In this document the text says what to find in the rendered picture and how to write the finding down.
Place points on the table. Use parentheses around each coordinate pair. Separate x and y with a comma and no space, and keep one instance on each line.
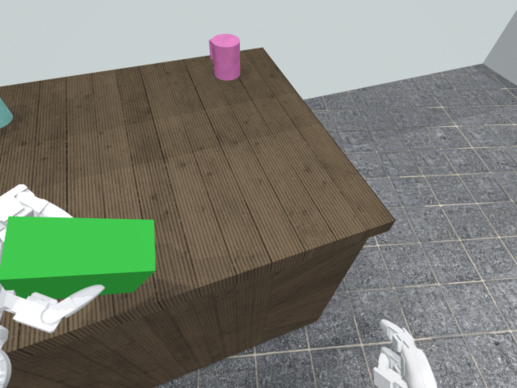
(258,214)

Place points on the robot left hand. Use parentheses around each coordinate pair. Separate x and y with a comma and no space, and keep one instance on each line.
(38,311)

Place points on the sponge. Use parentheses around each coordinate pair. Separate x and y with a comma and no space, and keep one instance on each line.
(58,256)

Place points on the robot right hand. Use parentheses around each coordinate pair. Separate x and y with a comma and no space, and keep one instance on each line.
(411,370)

